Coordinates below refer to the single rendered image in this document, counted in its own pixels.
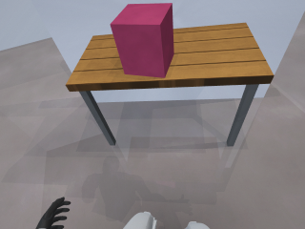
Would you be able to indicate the table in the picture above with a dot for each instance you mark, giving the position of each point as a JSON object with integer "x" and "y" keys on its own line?
{"x": 216, "y": 55}

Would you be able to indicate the left robot hand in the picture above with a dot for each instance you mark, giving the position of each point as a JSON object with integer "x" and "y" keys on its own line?
{"x": 49, "y": 218}

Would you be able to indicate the carton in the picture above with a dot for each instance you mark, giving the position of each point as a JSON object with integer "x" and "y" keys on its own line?
{"x": 143, "y": 35}

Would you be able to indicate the left robot thigh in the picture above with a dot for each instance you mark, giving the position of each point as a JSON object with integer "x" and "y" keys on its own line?
{"x": 141, "y": 221}

